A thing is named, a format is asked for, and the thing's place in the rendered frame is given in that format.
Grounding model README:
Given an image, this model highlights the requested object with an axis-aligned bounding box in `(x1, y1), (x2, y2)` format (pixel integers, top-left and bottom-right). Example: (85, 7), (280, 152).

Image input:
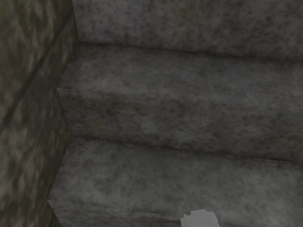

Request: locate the right robot thigh
(181, 209), (221, 227)

